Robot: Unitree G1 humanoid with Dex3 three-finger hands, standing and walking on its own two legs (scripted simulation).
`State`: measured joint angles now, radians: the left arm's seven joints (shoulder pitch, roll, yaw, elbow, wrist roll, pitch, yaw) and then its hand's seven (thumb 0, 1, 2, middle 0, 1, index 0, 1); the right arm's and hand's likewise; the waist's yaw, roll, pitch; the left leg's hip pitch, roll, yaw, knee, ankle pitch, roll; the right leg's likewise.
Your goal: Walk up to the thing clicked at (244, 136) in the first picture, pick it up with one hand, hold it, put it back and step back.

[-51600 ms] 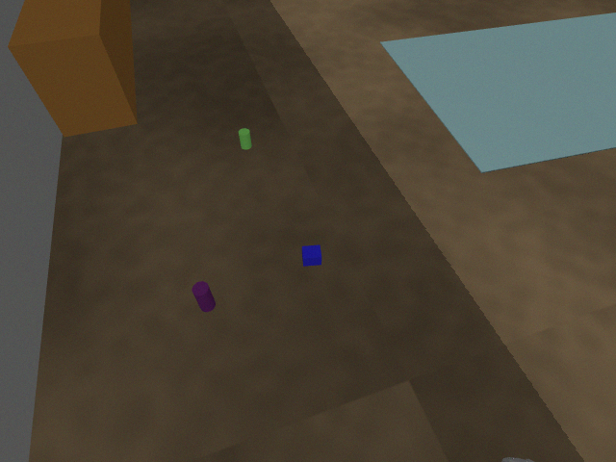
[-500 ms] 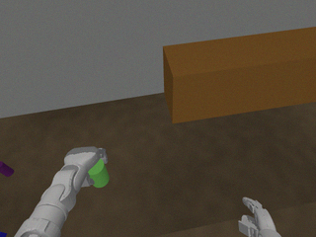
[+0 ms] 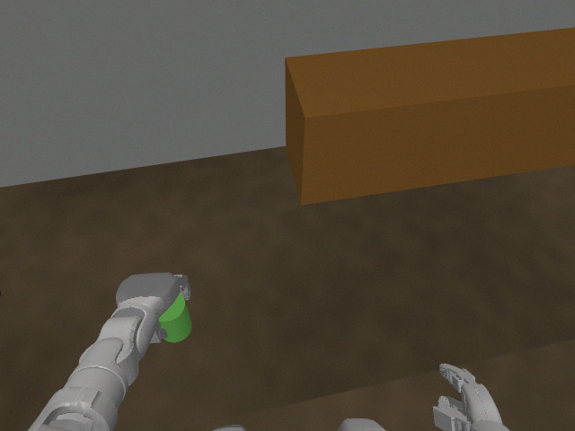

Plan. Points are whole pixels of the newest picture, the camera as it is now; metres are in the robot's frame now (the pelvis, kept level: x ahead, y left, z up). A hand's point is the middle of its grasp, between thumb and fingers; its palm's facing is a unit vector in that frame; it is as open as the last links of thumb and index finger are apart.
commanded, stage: crouch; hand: left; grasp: from above
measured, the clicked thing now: (172, 317) +0.31 +0.21 -0.13
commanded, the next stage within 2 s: lower in 1.66 s
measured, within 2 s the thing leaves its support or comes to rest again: neither
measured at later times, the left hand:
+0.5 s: hand (196, 321) +0.37 +0.21 -0.33, palm faces -0.44 +0.03 -0.90, open 8.5 cm
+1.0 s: hand (208, 332) +0.40 +0.22 -0.49, palm faces -0.44 -0.01 -0.90, open 8.4 cm
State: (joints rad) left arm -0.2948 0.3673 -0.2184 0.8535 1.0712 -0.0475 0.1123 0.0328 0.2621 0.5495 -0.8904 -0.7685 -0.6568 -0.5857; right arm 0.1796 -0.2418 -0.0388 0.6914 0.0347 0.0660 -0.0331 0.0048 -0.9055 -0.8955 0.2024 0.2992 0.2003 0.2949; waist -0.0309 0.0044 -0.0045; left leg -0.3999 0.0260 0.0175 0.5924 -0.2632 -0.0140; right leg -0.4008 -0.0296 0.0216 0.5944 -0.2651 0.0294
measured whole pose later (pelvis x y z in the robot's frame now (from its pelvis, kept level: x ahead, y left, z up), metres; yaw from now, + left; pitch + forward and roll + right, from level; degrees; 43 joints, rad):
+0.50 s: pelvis -0.05 +0.01 -0.20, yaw -1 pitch +32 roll -2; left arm -0.72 0.42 -0.08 1.25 1.15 0.00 0.37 0.01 0.29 0.49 -0.92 -0.73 -0.67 -0.56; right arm 0.25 -0.23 -0.07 0.76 -0.05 0.00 -0.02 0.00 -0.91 -0.89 0.20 0.30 0.20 0.29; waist -0.17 0.05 -0.20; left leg -1.59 0.03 -0.03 1.62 -0.58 -0.01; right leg -1.56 -0.01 0.02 1.58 -0.57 0.04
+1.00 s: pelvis -0.05 +0.00 -0.32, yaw -2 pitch +38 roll -5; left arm -0.85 0.51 -0.01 1.31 1.21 -0.05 0.41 0.02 0.27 0.49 -0.97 -0.68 -0.72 -0.50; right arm 0.13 -0.24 -0.03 0.73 -0.11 -0.07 0.06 0.00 -0.92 -0.90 0.20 0.30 0.20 0.29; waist -0.20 0.01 -0.17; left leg -2.04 0.02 -0.09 2.05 -0.68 -0.02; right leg -1.99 -0.01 -0.01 2.00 -0.68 0.04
